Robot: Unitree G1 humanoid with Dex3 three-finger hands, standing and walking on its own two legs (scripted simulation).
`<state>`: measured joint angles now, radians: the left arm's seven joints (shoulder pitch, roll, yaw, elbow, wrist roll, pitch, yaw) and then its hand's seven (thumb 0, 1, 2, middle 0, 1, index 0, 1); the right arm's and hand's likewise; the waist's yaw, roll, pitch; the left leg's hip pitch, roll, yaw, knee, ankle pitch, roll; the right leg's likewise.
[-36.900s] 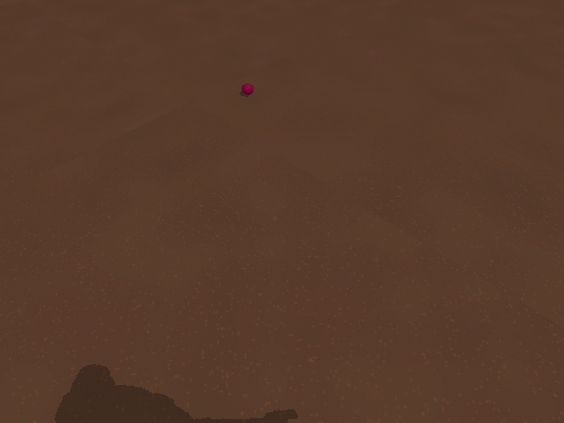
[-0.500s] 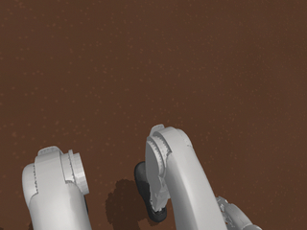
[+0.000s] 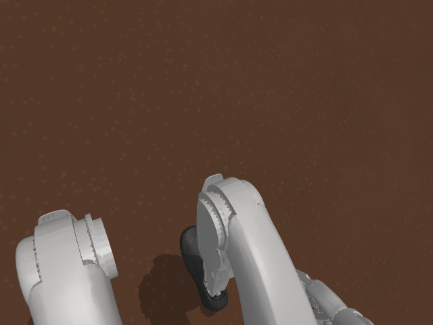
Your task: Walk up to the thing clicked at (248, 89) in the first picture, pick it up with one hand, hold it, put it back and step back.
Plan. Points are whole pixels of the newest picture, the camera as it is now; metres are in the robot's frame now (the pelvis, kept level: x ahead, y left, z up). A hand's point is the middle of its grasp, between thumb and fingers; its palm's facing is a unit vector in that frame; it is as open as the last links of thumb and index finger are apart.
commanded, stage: rest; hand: left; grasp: from above
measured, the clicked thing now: out of the picture +0.42 +0.38 -0.25
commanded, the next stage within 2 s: open in 0.52 s
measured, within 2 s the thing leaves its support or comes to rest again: rests again in 0.14 s
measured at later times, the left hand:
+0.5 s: hand out of the picture +0.41 +0.37 -0.24, palm faces -0.42 -0.19 -0.89, open 9.2 cm
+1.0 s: hand out of the picture +0.41 +0.37 -0.24, palm faces -0.42 -0.19 -0.89, open 11.9 cm
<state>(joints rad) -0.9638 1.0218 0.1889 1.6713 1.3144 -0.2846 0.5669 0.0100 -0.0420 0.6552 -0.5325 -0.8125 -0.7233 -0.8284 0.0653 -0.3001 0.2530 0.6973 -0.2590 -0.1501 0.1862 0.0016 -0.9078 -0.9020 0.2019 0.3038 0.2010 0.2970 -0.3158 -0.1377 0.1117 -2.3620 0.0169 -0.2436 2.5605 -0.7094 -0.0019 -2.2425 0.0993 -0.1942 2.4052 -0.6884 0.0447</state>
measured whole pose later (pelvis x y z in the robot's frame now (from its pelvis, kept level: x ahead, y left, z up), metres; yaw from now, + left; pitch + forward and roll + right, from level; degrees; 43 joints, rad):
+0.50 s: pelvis +0.00 +0.00 +0.00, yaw -1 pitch +26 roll -14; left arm -0.98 1.06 0.17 1.70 1.30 -0.28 0.60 0.00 -0.04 0.63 -0.56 -0.77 -0.75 -0.80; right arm 0.05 -0.32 0.30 0.67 -0.26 -0.19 0.20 0.00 -0.91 -0.90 0.20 0.30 0.20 0.30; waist -0.33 -0.16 0.14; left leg -2.35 0.02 -0.26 2.57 -0.71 0.00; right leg -2.23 0.11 -0.21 2.40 -0.68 0.05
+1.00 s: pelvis +0.00 +0.00 +0.00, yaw -1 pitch +26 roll -14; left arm -0.98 1.06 0.15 1.68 1.28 -0.29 0.57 0.00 -0.20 0.77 -0.31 -0.86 -0.36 -0.85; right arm 0.04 -0.33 0.31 0.66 -0.25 -0.18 0.20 0.00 -0.90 -0.90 0.20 0.30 0.20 0.30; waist -0.32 -0.16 0.15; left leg -2.34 0.02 -0.26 2.56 -0.71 0.00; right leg -2.22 0.11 -0.21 2.39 -0.68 0.05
